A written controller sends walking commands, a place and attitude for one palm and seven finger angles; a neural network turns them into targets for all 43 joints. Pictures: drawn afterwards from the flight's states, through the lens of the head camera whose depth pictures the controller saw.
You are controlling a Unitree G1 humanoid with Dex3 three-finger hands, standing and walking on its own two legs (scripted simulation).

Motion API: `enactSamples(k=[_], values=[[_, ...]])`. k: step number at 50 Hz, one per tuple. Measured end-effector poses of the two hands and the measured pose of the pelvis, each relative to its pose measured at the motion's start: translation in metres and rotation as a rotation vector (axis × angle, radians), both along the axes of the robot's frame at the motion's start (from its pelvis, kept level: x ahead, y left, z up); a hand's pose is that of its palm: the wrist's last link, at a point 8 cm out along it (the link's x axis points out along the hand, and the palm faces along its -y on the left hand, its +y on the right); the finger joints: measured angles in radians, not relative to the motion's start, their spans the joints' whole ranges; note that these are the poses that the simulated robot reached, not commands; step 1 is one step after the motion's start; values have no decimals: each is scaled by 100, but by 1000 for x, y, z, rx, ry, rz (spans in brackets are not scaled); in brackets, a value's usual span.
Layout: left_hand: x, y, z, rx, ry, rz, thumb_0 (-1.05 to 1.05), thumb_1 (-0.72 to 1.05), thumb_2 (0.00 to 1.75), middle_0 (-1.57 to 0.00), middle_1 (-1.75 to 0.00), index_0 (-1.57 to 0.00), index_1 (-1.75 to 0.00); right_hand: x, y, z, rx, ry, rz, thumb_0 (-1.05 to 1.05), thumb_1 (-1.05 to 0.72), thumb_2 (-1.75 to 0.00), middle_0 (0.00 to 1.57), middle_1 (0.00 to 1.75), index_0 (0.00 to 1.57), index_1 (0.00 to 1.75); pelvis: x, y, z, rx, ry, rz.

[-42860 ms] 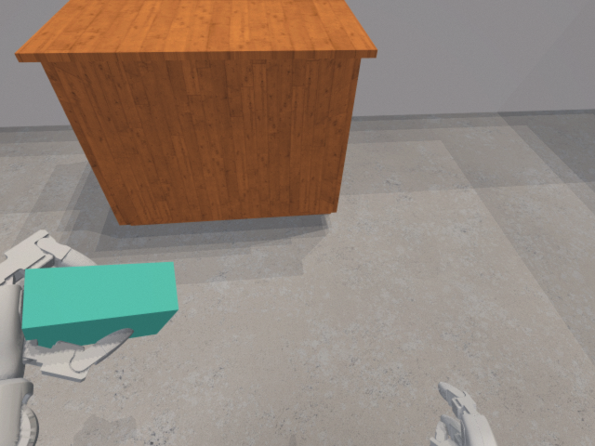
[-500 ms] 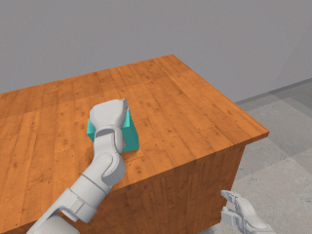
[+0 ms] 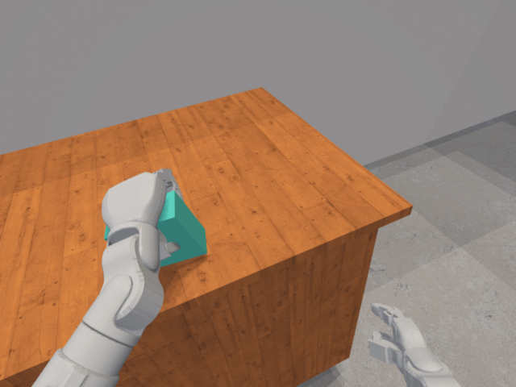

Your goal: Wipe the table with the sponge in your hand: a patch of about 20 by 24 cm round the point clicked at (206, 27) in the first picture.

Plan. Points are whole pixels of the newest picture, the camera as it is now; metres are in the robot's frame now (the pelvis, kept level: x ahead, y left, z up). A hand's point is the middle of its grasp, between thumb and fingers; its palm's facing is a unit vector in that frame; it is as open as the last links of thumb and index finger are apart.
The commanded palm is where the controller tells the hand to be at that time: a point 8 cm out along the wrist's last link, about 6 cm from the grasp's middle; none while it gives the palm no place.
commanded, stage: slide back across to the middle lane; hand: left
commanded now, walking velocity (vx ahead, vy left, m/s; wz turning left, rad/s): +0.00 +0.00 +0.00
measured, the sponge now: (166, 239) +0.31 +0.20 +0.10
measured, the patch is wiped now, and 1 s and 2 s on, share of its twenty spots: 1.00 1.00 1.00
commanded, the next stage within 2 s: wipe forward along the middle lane in 0.26 s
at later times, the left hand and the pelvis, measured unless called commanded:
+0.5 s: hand (119, 233) +0.28 +0.24 +0.15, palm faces +0.13 -0.11 -0.98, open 9.3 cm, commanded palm +0.26 +0.25 +0.21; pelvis -0.01 -0.01 +0.00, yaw -1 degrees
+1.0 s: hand (118, 210) +0.33 +0.27 +0.15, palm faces +0.03 -0.05 -1.00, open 9.3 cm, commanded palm +0.31 +0.28 +0.19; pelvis -0.02 +0.00 +0.00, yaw -1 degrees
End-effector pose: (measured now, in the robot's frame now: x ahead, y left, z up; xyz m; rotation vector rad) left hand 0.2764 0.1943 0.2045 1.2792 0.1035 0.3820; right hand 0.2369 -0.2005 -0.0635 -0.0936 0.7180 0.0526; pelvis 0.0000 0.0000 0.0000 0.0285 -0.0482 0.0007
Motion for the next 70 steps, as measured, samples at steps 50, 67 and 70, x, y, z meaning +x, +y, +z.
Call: enactSamples(k=[50, 67, 70], values=[[36, 72, -3, 176, 208, 114, -1, -49, 108, -79, -139, -86, -134, -65, -29, -34, -105, 62, -109, 2, -90, -90, 20, 30, 20, 30, -21, 4, -2, -2, 42, -12], [65, 93, -5, 185, 228, 99, -1, -49, 108, -80, -139, -87, -134, -92, -19, -41, -119, 149, -147, 2, -91, -90, 20, 30, 20, 30, -18, 22, 0, -14, 75, -14], [71, 97, -5, 186, 232, 99, -1, -50, 108, -80, -139, -87, -134, -93, -17, -42, -123, 160, -150, 1, -90, -90, 20, 30, 20, 30, -17, 25, 0, -15, 80, -12]])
